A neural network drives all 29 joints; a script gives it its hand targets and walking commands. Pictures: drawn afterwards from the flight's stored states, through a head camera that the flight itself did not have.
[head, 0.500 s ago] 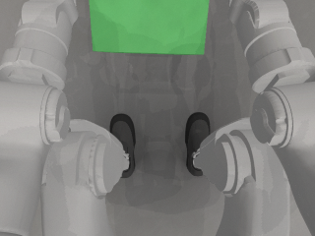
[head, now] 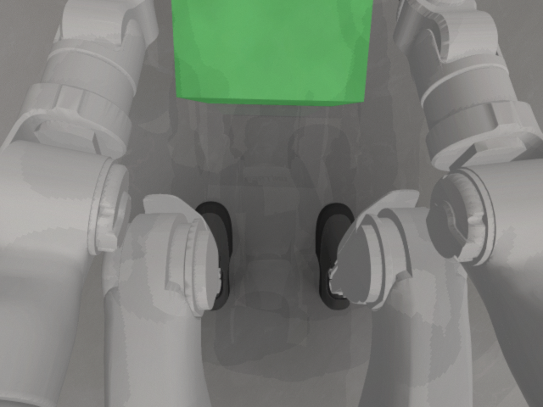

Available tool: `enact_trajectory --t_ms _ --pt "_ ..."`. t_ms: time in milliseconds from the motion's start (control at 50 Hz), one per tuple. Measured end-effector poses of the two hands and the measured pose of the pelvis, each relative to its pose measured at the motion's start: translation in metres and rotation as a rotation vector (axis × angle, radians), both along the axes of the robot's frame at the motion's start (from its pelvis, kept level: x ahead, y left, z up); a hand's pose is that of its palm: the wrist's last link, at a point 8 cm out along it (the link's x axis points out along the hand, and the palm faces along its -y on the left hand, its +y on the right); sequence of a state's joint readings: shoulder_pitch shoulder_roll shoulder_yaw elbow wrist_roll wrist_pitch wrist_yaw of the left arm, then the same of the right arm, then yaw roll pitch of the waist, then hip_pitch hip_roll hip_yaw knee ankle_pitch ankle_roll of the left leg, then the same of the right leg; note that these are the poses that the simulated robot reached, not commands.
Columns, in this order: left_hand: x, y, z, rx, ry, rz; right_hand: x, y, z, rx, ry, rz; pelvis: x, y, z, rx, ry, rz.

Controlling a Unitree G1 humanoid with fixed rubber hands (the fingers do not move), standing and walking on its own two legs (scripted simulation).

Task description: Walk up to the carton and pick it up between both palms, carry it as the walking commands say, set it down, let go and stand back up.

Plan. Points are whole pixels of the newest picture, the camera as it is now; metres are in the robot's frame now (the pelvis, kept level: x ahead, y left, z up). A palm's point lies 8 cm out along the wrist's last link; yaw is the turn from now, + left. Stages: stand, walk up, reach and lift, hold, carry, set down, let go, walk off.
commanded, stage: reach and lift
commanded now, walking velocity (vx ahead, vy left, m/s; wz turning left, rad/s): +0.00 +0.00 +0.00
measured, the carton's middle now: out of the picture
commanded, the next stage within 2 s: none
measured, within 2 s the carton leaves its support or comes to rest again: neither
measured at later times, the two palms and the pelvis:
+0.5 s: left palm out of the picture +0.56 +0.17 -0.10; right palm out of the picture +0.54 -0.11 -0.09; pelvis +0.00 +0.00 +0.03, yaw +1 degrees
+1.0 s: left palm out of the picture +0.54 +0.15 -0.03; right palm out of the picture +0.52 -0.12 -0.03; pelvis -0.02 -0.02 +0.07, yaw +3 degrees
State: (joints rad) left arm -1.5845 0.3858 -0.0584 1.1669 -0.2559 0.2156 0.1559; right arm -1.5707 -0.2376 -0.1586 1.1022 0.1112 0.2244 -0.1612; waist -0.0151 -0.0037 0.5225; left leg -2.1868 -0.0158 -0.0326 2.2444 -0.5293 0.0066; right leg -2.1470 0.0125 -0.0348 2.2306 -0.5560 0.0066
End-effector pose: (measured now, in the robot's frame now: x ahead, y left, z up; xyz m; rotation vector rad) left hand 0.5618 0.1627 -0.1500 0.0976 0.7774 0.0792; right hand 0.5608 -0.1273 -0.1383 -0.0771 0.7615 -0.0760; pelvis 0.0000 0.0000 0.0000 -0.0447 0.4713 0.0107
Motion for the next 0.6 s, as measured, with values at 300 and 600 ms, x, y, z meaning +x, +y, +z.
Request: enact_trajectory --t_ms 300,600 --pt "0.001 0.004 0.027 0.054 -0.013 0.049 -0.003 0.01 0.026 -0.007 -0.016 -0.006 -0.002 0.0 0.015 -0.004 -0.014 0.008" --pt "-0.008 0.0 0.064 0.049 -0.03 0.04 -0.031 0.013 0.054 -0.03 -0.037 -0.121 -0.007 0.0 0.037 -0.008 -0.052 0.027"
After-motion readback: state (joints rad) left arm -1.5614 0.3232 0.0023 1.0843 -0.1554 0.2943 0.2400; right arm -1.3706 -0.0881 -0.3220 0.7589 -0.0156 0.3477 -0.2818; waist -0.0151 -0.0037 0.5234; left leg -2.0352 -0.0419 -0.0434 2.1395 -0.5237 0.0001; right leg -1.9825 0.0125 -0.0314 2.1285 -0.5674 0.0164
